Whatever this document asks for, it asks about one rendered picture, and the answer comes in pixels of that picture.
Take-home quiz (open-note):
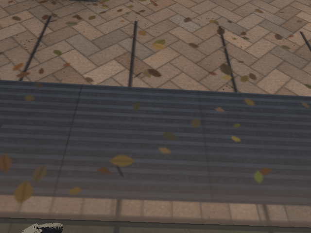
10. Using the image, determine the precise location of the robot left hand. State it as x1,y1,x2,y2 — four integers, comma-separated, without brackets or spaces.
21,223,63,233

